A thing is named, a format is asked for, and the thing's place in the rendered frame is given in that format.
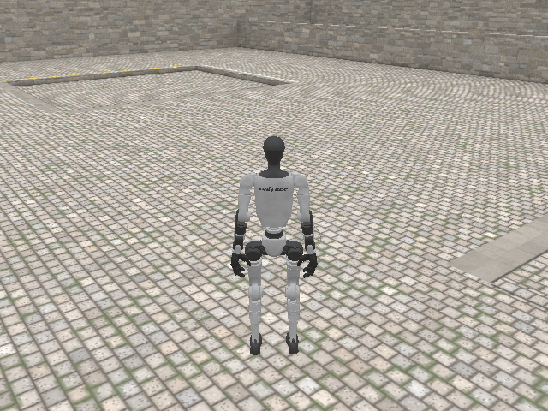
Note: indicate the right robot upper arm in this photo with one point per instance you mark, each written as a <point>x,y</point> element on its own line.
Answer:
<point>300,181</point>

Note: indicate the right robot hand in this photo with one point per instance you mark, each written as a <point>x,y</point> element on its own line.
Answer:
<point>312,264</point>

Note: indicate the left robot upper arm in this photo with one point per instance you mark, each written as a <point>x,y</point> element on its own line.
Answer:
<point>247,181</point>

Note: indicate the robot right foot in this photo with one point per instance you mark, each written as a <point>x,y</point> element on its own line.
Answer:
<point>293,346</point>

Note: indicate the right robot shin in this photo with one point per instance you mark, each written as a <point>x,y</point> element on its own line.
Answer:
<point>293,309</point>

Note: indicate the robot left forearm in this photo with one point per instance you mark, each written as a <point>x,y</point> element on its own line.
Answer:
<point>239,235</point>

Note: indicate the robot right forearm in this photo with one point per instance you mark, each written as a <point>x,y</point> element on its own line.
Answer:
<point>308,235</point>

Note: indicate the left robot hand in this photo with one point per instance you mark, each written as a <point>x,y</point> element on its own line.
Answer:
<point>235,264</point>

